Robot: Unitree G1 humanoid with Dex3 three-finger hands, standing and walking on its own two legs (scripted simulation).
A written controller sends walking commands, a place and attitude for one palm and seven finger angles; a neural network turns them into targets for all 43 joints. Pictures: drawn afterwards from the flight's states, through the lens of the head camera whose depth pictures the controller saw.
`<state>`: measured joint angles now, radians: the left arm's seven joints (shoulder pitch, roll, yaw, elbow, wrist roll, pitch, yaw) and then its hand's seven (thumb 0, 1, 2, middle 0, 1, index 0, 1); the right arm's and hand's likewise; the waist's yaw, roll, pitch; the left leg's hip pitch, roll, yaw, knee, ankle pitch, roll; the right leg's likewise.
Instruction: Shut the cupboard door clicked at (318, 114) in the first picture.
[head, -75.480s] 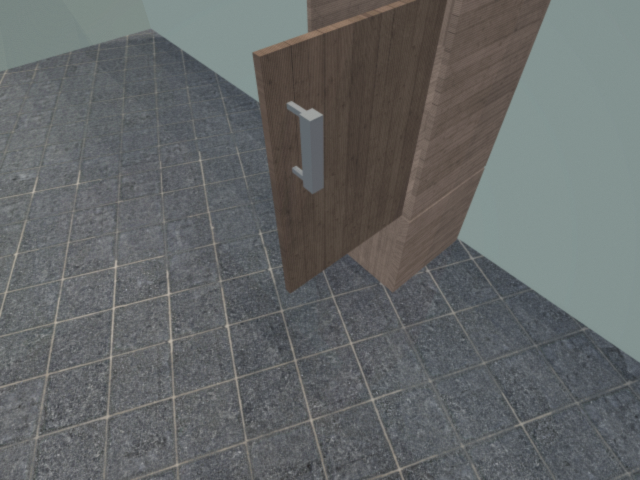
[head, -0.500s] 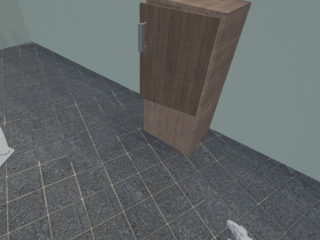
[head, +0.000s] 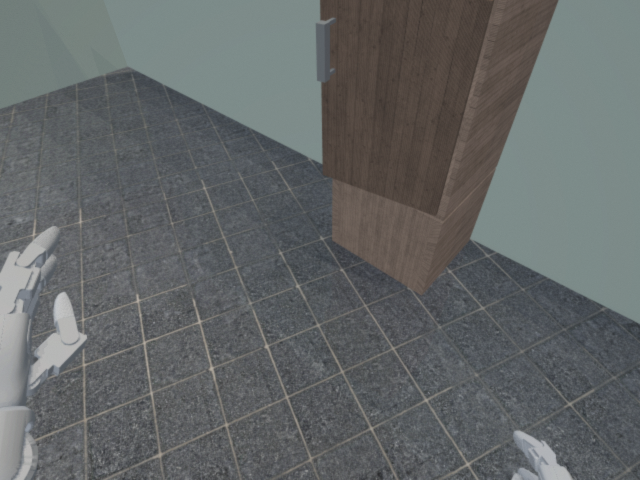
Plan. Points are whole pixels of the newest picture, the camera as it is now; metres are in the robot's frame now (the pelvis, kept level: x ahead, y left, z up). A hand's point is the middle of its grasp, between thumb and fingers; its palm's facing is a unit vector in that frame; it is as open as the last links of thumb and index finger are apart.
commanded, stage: let the arm hang, fingers relaxed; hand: left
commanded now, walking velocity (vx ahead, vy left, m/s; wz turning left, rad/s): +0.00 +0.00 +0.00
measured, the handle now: (327, 49) +1.11 +0.05 +0.10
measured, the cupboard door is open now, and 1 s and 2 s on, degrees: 9 9 9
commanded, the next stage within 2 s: look to check the result in 1.06 s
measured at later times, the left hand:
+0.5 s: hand out of the picture +0.03 +0.20 -0.16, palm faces +0.01 -0.97 -0.23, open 7.2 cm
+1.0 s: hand out of the picture -0.04 +0.19 -0.17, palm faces -0.02 -0.99 -0.14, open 7.4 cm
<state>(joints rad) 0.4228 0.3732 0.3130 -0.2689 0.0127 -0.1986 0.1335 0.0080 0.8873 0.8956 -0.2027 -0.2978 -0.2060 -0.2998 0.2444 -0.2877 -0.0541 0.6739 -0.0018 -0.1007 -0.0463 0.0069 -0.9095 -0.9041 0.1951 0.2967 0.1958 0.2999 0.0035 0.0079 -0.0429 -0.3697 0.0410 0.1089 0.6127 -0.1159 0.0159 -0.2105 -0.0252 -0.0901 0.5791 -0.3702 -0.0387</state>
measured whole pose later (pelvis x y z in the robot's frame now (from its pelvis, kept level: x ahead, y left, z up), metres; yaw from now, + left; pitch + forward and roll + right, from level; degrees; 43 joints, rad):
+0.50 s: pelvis +0.01 +0.01 +0.01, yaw -1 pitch -1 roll +0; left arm 0.30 0.19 0.01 1.02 0.01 0.01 0.04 -0.02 0.93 0.89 -0.20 -0.30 -0.20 -0.30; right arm 0.25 -0.18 0.00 1.02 -0.02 0.02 -0.04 0.00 -0.92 -0.90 0.20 0.30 0.20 0.30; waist 0.00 -0.01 0.03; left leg -0.17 0.01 0.06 0.45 -0.27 0.01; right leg -0.16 0.04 -0.03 0.44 -0.26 -0.04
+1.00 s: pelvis -0.01 +0.04 +0.01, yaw -2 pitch -3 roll +0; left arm 0.34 0.12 -0.01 1.17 0.01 0.01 0.04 0.00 0.90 0.89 -0.20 -0.30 -0.20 -0.30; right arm 0.36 -0.11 0.01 1.16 -0.01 0.00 -0.04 0.00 -0.91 -0.90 0.20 0.30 0.20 0.30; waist -0.01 -0.01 0.03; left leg -0.12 -0.03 0.10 0.36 -0.20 0.06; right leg -0.13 0.00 0.01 0.38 -0.20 0.00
